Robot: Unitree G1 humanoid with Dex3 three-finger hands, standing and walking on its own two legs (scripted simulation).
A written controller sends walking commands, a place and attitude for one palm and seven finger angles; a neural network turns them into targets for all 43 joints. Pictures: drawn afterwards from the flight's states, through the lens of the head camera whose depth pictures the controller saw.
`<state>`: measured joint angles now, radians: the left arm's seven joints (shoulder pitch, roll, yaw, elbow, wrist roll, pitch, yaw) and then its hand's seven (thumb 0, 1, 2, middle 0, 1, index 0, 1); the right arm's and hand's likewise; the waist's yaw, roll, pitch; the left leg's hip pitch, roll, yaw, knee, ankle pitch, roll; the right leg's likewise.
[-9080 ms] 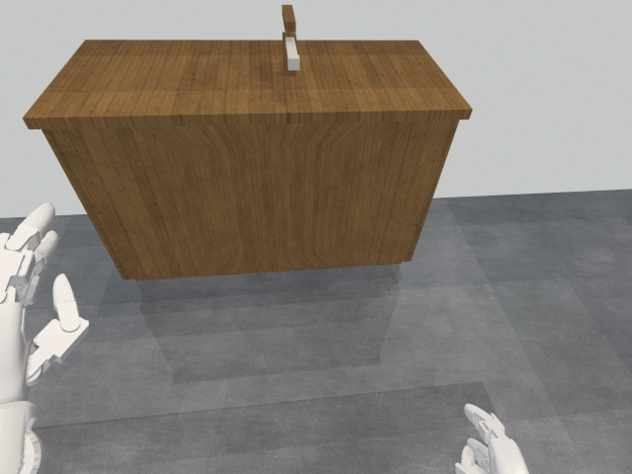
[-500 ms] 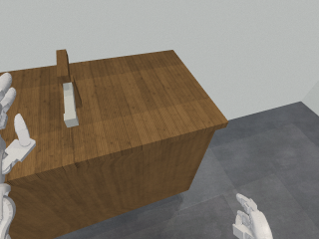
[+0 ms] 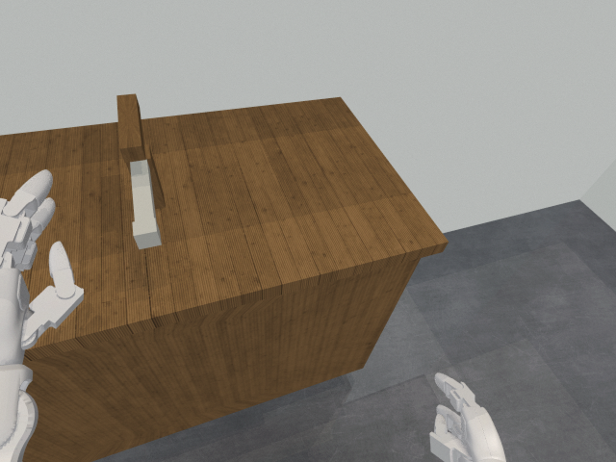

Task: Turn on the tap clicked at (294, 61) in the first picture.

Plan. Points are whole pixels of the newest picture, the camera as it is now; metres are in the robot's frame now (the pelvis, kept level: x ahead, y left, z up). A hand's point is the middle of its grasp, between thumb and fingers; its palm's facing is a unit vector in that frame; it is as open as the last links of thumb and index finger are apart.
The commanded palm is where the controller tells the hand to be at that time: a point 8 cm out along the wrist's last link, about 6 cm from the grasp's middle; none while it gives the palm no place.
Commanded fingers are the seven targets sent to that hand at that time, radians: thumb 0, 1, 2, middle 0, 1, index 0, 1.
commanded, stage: shuffle to correct the standing spot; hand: left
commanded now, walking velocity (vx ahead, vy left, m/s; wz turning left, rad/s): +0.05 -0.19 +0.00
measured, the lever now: (147, 233) +0.35 +0.26 +0.09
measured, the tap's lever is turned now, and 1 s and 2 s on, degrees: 0 0 0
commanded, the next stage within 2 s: come to a stop and stand still in 0.98 s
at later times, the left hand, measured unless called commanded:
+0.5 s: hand (157, 295) +0.23 +0.19 +0.15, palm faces +0.38 -0.88 -0.29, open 7.4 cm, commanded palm +0.17 +0.22 +0.17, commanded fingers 0.00 0.90 0.90 -0.20 -0.30 -0.20 -0.30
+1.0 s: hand (190, 302) +0.23 +0.15 +0.15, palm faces +0.34 -0.86 -0.39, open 7.4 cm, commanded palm +0.16 +0.19 +0.17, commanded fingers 0.00 0.90 0.90 -0.20 -0.30 -0.20 -0.30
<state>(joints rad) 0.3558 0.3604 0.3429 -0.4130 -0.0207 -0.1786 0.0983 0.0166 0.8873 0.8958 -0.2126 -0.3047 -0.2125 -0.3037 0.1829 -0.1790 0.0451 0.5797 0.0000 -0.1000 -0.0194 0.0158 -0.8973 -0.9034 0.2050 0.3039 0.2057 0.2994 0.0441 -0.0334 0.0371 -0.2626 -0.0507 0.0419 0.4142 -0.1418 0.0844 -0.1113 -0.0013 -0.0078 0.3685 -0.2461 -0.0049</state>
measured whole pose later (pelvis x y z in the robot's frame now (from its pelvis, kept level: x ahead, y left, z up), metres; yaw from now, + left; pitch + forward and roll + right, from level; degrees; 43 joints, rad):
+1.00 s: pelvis +0.01 -0.09 -0.01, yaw +1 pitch -4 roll +0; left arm 0.38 0.39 0.35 -0.52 -0.05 -0.09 0.05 0.02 0.89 0.90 -0.21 -0.30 -0.21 -0.30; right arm 0.20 -0.18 0.02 0.54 0.00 -0.05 0.01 0.02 -0.90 -0.90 0.20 0.30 0.20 0.30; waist 0.03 -0.03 0.14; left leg -0.24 0.04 0.03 0.55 -0.23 0.00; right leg -0.44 0.03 0.00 0.93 -0.36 -0.02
